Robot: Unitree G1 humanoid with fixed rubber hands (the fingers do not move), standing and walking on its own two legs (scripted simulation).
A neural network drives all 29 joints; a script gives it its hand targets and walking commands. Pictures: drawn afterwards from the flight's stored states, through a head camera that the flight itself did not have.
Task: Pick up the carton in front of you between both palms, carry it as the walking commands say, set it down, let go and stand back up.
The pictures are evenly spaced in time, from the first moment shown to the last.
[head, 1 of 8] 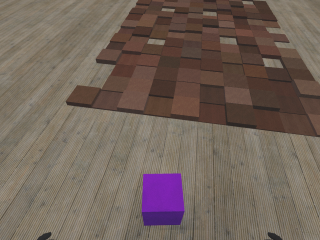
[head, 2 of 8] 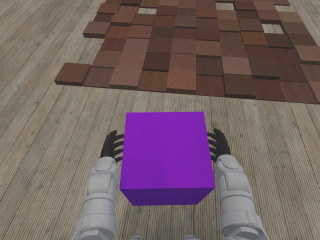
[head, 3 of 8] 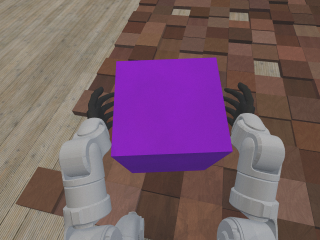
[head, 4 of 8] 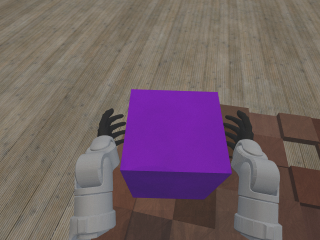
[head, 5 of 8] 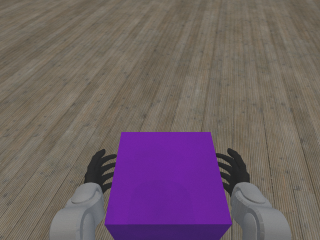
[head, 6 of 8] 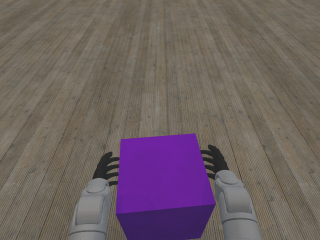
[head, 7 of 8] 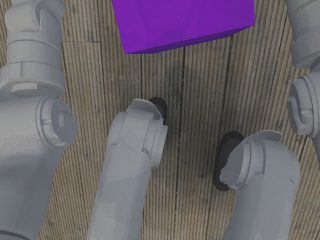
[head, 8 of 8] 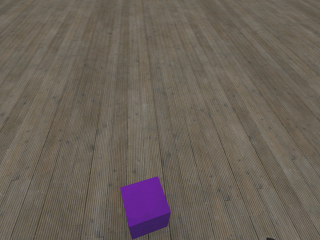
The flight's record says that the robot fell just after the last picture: no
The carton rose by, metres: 0.80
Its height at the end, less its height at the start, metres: +0.00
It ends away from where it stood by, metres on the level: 6.86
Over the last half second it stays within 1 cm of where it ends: yes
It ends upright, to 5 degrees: yes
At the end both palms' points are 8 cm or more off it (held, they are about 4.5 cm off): yes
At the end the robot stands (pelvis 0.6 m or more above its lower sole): yes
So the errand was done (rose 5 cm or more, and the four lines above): yes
